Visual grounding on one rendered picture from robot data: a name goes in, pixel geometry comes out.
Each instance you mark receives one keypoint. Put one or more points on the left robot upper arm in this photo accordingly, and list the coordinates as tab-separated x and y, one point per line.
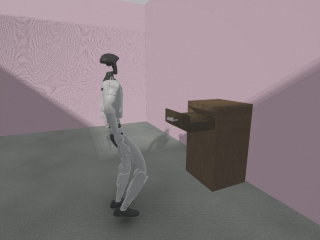
101	105

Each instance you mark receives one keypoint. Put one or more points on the robot left hand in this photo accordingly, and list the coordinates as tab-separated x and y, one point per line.
109	142

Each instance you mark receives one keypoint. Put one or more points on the right robot upper arm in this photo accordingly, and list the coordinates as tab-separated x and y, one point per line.
112	89

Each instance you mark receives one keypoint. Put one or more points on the left robot forearm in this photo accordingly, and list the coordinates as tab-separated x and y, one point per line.
105	120

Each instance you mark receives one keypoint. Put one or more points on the robot right hand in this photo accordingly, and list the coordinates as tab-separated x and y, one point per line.
123	149

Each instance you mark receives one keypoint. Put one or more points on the handle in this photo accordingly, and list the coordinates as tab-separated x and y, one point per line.
171	119

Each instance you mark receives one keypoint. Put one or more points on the right robot forearm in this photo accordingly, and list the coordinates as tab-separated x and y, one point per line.
113	124

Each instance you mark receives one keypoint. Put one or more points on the right robot thigh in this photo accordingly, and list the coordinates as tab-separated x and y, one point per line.
137	155

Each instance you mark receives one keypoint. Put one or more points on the drawer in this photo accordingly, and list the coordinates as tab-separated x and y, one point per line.
190	122

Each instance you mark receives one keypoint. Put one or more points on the humanoid robot torso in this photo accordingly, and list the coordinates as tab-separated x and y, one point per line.
117	105

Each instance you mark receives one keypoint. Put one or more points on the cabinet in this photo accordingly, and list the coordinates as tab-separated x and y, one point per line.
218	158

